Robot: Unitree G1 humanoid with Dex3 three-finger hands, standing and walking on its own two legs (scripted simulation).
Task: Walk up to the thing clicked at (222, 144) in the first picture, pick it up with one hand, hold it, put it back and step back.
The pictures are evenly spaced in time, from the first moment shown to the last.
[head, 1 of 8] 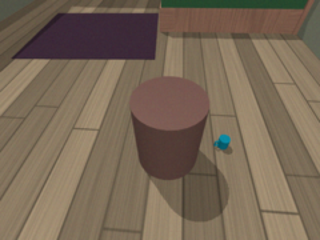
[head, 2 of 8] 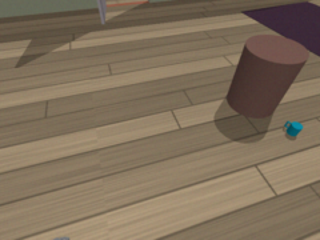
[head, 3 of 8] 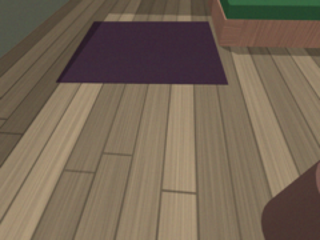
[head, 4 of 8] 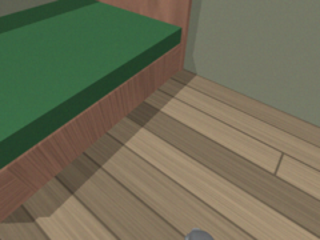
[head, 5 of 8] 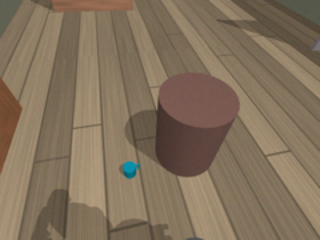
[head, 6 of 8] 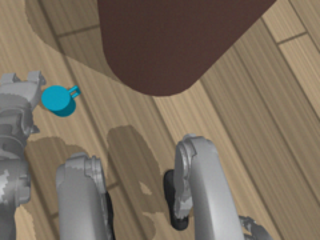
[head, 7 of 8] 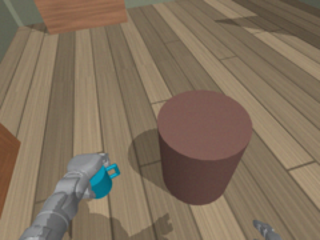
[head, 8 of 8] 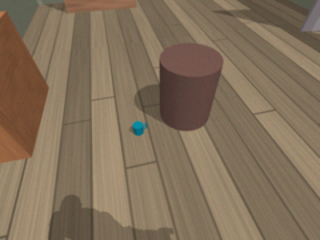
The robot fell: no
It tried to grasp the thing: yes
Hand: left
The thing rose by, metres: 0.67
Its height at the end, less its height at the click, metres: +0.00
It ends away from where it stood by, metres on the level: 0.03
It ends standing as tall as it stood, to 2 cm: yes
